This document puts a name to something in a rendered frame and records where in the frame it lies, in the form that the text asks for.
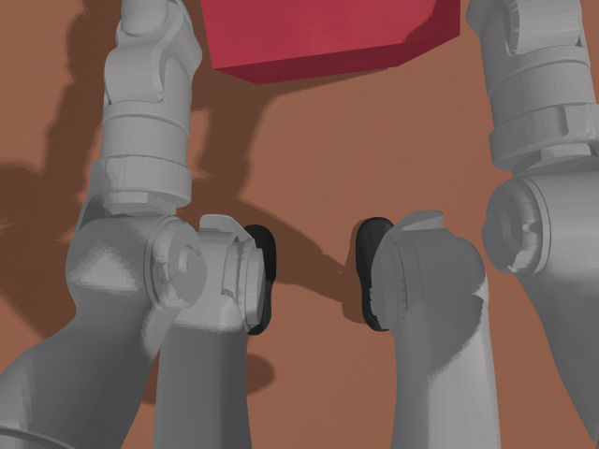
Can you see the robot right forearm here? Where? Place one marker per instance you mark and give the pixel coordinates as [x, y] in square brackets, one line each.
[538, 79]

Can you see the robot left forearm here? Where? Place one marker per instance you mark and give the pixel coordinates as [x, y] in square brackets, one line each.
[142, 170]

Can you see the robot right upper arm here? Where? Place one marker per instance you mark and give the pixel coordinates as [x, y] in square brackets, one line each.
[544, 229]

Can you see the robot right foot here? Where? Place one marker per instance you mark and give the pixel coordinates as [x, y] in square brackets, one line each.
[369, 236]

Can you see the left robot shin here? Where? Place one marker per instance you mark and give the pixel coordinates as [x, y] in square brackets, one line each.
[223, 223]

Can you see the carton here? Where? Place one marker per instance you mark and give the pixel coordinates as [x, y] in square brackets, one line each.
[267, 41]

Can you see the robot left upper arm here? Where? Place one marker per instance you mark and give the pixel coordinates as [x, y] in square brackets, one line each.
[82, 387]

